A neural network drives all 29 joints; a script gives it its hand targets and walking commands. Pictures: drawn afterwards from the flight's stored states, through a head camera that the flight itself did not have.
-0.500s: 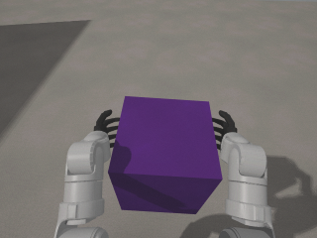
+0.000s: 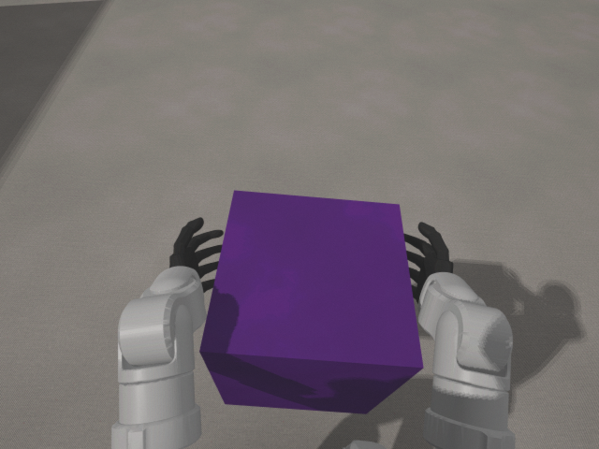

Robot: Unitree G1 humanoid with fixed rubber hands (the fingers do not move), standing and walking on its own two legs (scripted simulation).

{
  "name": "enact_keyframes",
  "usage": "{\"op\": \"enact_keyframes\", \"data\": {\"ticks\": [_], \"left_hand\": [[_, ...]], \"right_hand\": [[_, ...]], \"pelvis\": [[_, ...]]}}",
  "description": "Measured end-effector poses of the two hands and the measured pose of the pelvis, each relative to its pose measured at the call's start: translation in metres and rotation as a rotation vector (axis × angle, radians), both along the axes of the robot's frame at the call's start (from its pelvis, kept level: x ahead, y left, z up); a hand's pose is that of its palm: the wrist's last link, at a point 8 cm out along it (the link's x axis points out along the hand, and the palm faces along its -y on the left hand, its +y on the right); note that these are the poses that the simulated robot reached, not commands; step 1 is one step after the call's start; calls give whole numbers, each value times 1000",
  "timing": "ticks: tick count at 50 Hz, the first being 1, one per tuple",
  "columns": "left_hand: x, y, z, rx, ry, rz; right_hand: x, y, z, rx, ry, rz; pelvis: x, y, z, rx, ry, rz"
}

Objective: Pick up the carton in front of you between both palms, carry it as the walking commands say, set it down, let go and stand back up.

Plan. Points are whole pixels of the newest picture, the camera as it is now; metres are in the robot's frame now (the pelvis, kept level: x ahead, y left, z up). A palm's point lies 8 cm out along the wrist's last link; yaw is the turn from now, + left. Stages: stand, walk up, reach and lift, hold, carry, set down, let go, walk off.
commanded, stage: carry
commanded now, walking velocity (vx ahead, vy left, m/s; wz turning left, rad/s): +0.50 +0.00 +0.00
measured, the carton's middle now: (305, 311) +0.30 +0.00 +0.00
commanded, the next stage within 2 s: none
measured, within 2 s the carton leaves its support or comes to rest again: neither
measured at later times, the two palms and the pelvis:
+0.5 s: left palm (235, 132) +0.57 +0.11 +0.09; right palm (409, 131) +0.60 -0.19 +0.08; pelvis +0.34 -0.05 +0.00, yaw +4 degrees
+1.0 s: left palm (226, 44) +0.92 +0.17 +0.07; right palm (358, 47) +0.91 -0.13 +0.08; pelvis +0.67 +0.03 +0.00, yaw +0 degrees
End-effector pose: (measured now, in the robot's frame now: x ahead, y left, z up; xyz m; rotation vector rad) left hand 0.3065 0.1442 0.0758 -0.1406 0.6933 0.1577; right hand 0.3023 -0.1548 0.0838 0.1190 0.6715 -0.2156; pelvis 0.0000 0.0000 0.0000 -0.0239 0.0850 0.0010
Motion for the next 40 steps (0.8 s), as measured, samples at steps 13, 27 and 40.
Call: {"op": "enact_keyframes", "data": {"ticks": [13,27,40], "left_hand": [[141,-13,17,76,-90,7],[290,-32,17,113,21,48],[476,1,17,94,-70,9]], "right_hand": [[156,-13,15,-48,-88,94],[321,-31,4,-19,18,151],[494,1,11,-41,-70,106]], "pelvis": [[200,-25,-16,2,-24,27],[367,-52,3,44,-27,54],[550,-11,-16,31,-34,25]]}}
